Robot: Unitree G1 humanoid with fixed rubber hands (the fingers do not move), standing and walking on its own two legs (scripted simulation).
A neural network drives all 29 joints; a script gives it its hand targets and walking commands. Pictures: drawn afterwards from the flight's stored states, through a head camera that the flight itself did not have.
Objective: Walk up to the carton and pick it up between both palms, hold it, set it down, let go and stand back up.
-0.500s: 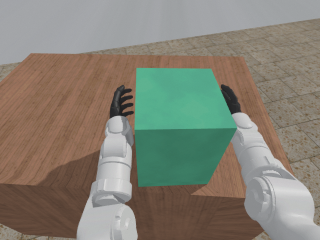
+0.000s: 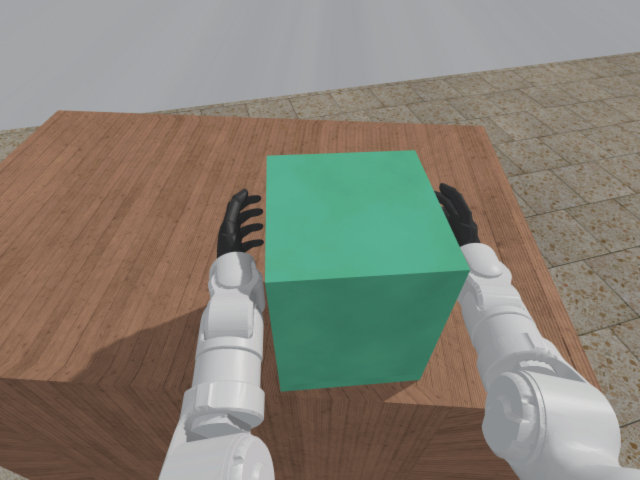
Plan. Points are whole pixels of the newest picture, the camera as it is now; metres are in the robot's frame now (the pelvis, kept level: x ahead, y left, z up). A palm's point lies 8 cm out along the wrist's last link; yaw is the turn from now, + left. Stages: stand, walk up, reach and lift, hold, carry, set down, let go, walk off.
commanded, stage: set down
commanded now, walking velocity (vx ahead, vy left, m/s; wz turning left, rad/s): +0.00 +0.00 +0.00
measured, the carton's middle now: (346, 273) +0.39 +0.00 +0.06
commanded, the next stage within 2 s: none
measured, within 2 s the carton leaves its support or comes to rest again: neither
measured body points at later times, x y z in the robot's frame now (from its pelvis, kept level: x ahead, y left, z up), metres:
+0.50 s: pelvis +0.01 +0.01 +0.00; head +0.01 +0.02 +0.45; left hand +0.39 +0.15 +0.11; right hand +0.42 -0.14 +0.10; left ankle -0.02 +0.16 -0.75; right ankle +0.04 -0.10 -0.75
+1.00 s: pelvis -0.01 +0.00 -0.01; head +0.04 -0.01 +0.44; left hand +0.40 +0.15 +0.09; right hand +0.45 -0.16 +0.07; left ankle -0.02 +0.16 -0.75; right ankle +0.04 -0.10 -0.75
